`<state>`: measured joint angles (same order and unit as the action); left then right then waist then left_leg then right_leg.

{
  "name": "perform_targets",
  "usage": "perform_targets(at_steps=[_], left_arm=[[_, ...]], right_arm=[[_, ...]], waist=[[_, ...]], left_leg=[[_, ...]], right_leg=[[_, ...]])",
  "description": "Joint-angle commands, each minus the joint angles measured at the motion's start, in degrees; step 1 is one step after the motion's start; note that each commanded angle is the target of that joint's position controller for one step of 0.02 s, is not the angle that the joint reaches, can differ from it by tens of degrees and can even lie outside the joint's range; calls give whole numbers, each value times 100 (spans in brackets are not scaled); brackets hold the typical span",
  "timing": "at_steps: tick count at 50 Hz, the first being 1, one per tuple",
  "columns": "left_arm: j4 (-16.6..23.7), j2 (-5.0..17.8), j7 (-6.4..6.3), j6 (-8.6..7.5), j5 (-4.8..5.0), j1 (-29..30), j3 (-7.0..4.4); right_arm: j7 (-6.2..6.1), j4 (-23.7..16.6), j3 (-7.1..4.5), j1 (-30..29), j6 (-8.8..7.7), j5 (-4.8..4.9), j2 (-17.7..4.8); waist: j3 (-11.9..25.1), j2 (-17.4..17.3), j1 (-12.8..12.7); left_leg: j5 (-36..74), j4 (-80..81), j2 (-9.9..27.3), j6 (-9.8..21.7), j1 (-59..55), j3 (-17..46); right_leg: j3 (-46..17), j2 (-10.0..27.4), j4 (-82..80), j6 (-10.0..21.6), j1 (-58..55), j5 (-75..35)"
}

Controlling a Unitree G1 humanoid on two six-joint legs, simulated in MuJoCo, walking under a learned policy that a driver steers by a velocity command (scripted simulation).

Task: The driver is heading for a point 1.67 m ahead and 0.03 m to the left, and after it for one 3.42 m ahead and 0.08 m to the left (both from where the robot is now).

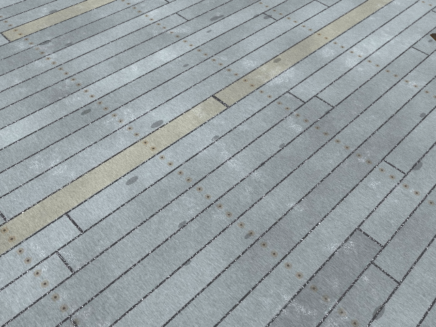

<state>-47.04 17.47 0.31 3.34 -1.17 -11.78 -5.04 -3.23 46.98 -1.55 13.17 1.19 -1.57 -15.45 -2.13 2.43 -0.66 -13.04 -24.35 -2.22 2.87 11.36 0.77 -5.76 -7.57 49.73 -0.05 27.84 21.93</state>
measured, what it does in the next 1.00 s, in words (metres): walks ahead: right foot, then left foot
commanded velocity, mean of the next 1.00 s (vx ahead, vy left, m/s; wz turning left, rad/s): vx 0.30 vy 0.00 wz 0.03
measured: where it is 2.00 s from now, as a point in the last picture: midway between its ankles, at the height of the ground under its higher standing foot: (209, 229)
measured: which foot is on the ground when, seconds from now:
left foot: down 0.00-0.34, up 0.36-0.80, down 0.82-1.00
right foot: up 0.00-0.32, down 0.34-0.84, up 0.86-1.00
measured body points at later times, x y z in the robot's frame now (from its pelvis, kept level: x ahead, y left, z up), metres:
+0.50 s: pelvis +0.04 -0.05 +0.00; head +0.04 -0.07 +0.45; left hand +0.17 +0.19 -0.11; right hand +0.03 -0.33 -0.14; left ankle +0.07 +0.09 -0.68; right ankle -0.05 -0.11 -0.74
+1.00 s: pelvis +0.28 -0.04 -0.01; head +0.31 -0.03 +0.44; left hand +0.36 +0.23 -0.13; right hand +0.38 -0.31 -0.13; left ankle +0.30 -0.01 -0.74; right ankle +0.25 -0.19 -0.65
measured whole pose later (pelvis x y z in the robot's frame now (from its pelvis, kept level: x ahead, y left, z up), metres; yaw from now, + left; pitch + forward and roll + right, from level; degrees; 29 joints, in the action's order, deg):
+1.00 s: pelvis +0.28 -0.04 -0.01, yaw +6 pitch +0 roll +0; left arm -46.9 14.3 0.4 -3.6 -2.4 -12.3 -0.7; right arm 0.8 49.5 -3.7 15.2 -1.5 -0.3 -16.4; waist -3.7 0.7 -0.4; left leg -10.4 -24.8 -9.2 9.1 14.0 -1.6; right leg -1.6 4.6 68.7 0.7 27.4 17.9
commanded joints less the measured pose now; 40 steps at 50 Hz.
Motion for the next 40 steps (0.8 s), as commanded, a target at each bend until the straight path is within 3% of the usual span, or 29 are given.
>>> perform_targets(at_steps=[1,5,9,11,14,15,16,17,18,19,20,21,22,24,26,30,34,36,38,39,40], left_arm=[[96,555,43,32,-61,-505,-160],[358,417,157,94,13,121,-58],[557,326,227,133,73,388,18],[674,351,262,141,77,530,43],[827,387,344,109,69,719,61],[759,293,335,65,50,531,91],[528,165,289,-12,7,-10,123],[191,219,211,-121,-35,-751,115],[74,718,115,-243,-133,-1449,41],[67,1289,32,-300,-81,-1439,-89],[70,949,-10,-339,-83,-1162,-5],[125,660,-28,-398,-81,-809,97],[171,530,-50,-453,-81,-545,135],[125,393,-80,-594,-66,-547,186],[5,356,-57,-683,-34,-750,197],[-212,193,-62,-754,-44,-999,261],[-442,216,-119,-802,-13,-1148,298],[-574,308,-162,-813,-13,-1242,303],[-625,498,-232,-799,-20,-1184,275],[-614,609,-268,-759,-43,-1094,246],[-570,713,-273,-713,-64,-1013,215]], right_arm=[[-15,-611,-96,-691,-143,13,-583],[14,-422,-183,141,-128,13,-770],[96,-395,-277,232,-115,-13,-948],[174,-395,-336,289,-125,-59,-1067],[261,-380,-413,260,-142,-100,-1196],[292,-342,-410,231,-141,-69,-1170],[314,-309,-381,113,-128,-1,-1054],[332,-287,-272,105,-140,18,-686],[403,-525,-50,-84,-163,4,38],[393,-675,-147,-432,-142,-96,-385],[437,-635,-260,-594,-151,-27,-763],[535,-456,-274,-329,-199,93,-739],[579,-270,-295,-58,-235,118,-763],[592,-25,-309,205,-222,36,-696],[587,-4,-298,178,-191,37,-559],[616,-192,-242,-404,-163,-3,-381],[713,-491,-75,-1080,-196,-34,-97],[723,-612,-30,-1176,-194,-20,-55],[675,-537,-75,-753,-181,-23,-197],[650,-411,-124,-263,-185,-28,-311],[620,-232,-204,365,-210,-33,-475]], waist=[[79,-909,-306],[197,-997,204],[295,-1178,336],[395,-1280,430],[164,-1308,447],[77,-1157,287],[70,-917,-45],[296,-354,-334],[531,1254,-643],[-263,1239,-681],[-626,417,-544],[-688,341,-282],[-630,397,-111],[-423,404,-57],[-360,284,-40],[-635,258,-129],[-759,222,-216],[-666,241,-152],[-251,401,114],[62,467,366],[469,476,639]], left_leg=[[1611,921,1397,807,49,850],[2858,523,1558,936,-1144,592],[3034,317,1729,927,-1188,341],[1547,563,1800,892,-974,330],[-753,921,1873,815,-461,456],[-900,827,1805,755,-121,404],[-899,446,1628,636,424,181],[-1149,-255,1310,413,1240,-182],[-2103,-2094,626,23,2515,-941],[-2084,-2784,327,-5,3376,-605],[-1507,-3161,633,56,3316,-52],[-983,-3223,635,89,3153,117],[-594,-3254,616,80,3029,200],[-135,-3633,439,57,2879,288],[96,-3845,379,16,3021,287],[520,-3372,356,-126,3397,71],[851,-2051,338,-49,2970,-595],[740,-1514,211,176,2508,-855],[362,-1359,-118,459,1808,-1074],[102,-1344,-265,611,1303,-1076],[-96,-1184,-381,776,549,-956]], right_leg=[[205,287,1684,-150,234,112],[401,470,954,-363,643,237],[664,587,-2,-287,64,492],[874,607,-457,-140,-332,512],[1044,575,-1257,128,-877,606],[1078,498,-1869,255,-1384,373],[1145,372,-2701,401,-2286,-170],[725,554,-3179,505,-3540,-269],[-1584,2307,-4067,805,-4421,1370],[-2673,3161,-4360,1359,-3577,1028],[-2057,2906,-4267,1393,-3275,690],[-1479,2539,-4310,1188,-3117,408],[-932,2239,-4379,956,-3156,-80],[-92,1959,-4245,740,-3209,-1540],[365,1949,-4149,661,-3225,-2509],[846,1928,-4294,667,-3117,-3142],[1317,1918,-4262,630,-3063,-4042],[1509,2018,-3979,572,-3241,-5206],[1677,2108,-3161,488,-3510,-7120],[1734,2172,-2427,488,-3537,-7714],[1719,2221,-1478,540,-3351,-7609]])
Next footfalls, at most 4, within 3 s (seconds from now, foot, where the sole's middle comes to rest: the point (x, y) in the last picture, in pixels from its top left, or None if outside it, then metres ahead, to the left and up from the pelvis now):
0.34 right None -0.01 -0.12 -0.78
0.82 left None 0.34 0.00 -0.78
1.38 right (244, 260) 0.70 -0.09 -0.78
1.88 left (182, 200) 0.94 0.13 -0.78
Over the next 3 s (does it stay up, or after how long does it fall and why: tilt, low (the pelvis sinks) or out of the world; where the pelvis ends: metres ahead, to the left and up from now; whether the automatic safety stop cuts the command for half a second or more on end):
stays up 1.35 -0.03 -0.03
